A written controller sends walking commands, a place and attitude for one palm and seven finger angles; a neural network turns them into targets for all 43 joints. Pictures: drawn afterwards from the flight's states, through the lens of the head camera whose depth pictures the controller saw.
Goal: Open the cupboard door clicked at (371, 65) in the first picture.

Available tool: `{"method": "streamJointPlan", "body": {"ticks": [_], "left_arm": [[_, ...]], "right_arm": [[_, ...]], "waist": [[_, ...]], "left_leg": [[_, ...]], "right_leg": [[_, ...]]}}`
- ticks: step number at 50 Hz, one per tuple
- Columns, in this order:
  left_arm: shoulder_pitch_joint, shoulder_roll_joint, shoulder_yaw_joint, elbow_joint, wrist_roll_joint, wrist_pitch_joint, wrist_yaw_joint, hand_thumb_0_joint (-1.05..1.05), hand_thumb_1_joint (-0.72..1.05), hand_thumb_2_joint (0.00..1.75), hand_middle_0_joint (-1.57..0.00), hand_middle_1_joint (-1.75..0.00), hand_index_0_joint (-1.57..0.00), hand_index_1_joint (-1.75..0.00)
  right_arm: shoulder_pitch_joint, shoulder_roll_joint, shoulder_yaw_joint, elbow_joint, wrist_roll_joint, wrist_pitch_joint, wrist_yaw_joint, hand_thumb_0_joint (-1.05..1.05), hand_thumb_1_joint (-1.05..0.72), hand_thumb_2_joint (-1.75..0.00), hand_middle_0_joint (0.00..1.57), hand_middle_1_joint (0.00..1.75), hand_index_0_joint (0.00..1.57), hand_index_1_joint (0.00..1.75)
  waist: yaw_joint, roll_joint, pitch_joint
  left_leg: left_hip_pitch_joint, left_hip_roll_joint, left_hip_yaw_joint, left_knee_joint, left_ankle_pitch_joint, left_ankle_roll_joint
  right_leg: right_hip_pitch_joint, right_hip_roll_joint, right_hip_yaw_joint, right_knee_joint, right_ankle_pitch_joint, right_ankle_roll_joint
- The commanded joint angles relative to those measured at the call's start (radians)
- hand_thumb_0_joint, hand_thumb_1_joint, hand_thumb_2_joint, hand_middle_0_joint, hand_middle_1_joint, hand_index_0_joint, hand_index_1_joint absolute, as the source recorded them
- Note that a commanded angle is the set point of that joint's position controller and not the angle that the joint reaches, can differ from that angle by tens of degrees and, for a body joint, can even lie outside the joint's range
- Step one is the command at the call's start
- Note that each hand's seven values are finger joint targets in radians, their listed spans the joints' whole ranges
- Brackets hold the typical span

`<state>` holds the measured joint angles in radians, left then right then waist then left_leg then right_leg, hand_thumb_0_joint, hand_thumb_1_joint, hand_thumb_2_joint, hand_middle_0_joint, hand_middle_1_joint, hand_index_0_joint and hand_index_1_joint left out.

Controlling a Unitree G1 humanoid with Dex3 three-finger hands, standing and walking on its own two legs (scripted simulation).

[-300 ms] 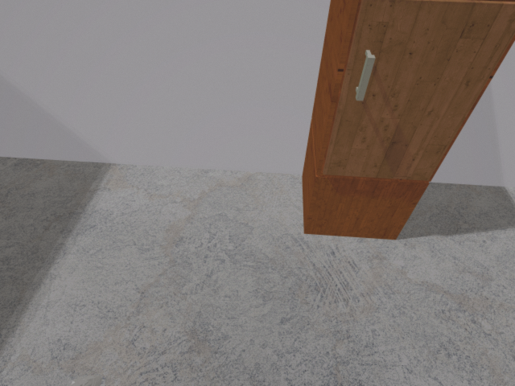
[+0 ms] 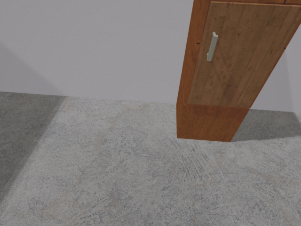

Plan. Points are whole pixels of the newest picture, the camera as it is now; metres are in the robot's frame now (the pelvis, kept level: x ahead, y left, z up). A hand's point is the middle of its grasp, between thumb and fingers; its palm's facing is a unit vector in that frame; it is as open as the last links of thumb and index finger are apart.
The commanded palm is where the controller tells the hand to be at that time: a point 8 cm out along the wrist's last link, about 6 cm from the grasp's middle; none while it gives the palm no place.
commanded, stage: stand and wait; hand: left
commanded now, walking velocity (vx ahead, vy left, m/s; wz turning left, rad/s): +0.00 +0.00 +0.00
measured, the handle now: (211, 46) +0.89 -0.24 +0.06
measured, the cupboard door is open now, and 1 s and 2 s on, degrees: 0 0 0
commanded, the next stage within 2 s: look at it before walking up in 0.52 s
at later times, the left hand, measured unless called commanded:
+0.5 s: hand out of the picture +0.06 +0.24 -0.15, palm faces -0.03 -0.94 -0.34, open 7.4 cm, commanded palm none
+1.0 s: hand out of the picture +0.06 +0.24 -0.15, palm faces -0.03 -0.95 -0.32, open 7.4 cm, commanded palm none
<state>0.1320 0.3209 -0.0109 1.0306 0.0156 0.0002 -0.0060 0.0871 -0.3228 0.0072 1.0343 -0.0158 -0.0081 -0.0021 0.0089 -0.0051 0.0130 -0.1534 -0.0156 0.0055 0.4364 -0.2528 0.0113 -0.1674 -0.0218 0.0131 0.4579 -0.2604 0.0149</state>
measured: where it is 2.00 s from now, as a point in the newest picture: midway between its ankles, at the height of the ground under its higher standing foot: outside the picture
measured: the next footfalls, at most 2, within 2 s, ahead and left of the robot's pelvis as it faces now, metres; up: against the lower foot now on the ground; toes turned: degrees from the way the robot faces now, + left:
none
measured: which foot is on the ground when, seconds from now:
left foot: down 0.00-1.00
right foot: down 0.00-1.00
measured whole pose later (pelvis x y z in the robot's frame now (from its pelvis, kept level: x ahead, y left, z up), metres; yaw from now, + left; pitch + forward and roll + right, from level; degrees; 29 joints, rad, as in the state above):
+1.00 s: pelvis -0.01 -0.01 +0.00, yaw +0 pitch -2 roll +0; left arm 0.14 0.33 0.00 1.09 0.01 -0.01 -0.01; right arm 0.12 -0.33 0.01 1.12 -0.01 -0.01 0.00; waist 0.00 0.00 0.03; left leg -0.14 0.00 0.00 0.37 -0.21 0.00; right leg -0.15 0.00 0.01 0.39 -0.21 0.00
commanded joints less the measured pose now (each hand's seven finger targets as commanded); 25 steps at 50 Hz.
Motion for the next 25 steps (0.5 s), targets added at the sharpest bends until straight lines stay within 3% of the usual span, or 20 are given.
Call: {"method": "streamJointPlan", "body": {"ticks": [1,25], "left_arm": [[-0.047,0.221,0.048,-0.064,-0.004,-0.025,0.02,0.0,0.9,0.9,-0.2,-0.3,-0.2,-0.3],[-0.042,0.229,0.046,-0.013,-0.005,-0.026,0.017,0.0,0.9,0.9,-0.2,-0.3,-0.2,-0.3]], "right_arm": [[-0.048,-0.208,-0.053,-0.06,0.002,-0.026,-0.012,0.0,-0.9,-0.9,0.2,0.3,0.2,0.3],[-0.014,-0.218,-0.044,0.012,0.006,-0.022,-0.008,0.0,-0.9,-0.9,0.2,0.3,0.2,0.3]], "waist": [[-0.009,-0.003,-0.059],[-0.008,-0.006,-0.017]], "left_leg": [[0.009,0.116,-0.09,-0.07,0.199,0.028],[-0.005,0.123,-0.1,-0.119,0.111,0.016]], "right_leg": [[0.014,-0.099,0.083,-0.074,0.208,-0.048],[0.001,-0.097,0.108,-0.142,0.087,-0.049]]}}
